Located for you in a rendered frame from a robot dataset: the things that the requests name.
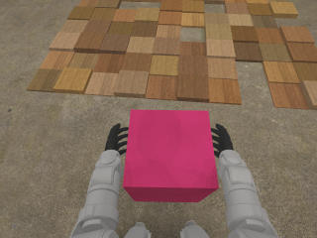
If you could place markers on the robot right upper arm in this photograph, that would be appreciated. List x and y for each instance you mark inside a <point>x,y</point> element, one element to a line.
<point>247,233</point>

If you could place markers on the right robot thigh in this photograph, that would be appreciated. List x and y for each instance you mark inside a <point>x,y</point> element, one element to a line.
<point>193,231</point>

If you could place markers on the left robot hand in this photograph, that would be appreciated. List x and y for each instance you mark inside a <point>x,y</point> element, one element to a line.
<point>113,139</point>

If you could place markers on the left robot forearm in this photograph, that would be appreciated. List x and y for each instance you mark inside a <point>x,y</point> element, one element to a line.
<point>100,207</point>

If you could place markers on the robot left upper arm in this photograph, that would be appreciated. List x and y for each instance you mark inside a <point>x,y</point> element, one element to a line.
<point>100,233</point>

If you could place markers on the robot right shin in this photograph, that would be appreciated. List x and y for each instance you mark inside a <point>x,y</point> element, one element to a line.
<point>189,223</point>

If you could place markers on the right robot forearm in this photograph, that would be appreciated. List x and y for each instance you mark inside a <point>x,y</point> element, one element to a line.
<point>244,209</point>

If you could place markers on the carton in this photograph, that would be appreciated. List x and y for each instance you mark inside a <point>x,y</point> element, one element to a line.
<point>169,156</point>

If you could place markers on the right robot hand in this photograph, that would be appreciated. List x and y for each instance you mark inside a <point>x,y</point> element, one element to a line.
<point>224,140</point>

